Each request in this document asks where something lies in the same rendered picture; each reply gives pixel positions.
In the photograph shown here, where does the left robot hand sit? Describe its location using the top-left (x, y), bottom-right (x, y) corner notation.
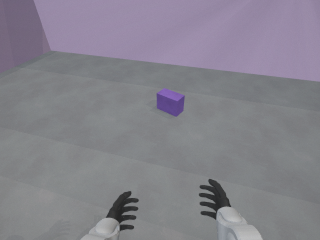
top-left (106, 191), bottom-right (139, 231)

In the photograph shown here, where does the robot left forearm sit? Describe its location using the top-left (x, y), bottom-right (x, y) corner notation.
top-left (80, 217), bottom-right (120, 240)

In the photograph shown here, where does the robot right forearm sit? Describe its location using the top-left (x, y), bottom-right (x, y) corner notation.
top-left (216, 206), bottom-right (263, 240)

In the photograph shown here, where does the right robot hand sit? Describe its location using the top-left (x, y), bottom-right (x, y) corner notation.
top-left (199, 179), bottom-right (231, 220)

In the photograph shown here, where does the carton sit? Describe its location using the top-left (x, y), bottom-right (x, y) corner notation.
top-left (156, 88), bottom-right (185, 117)

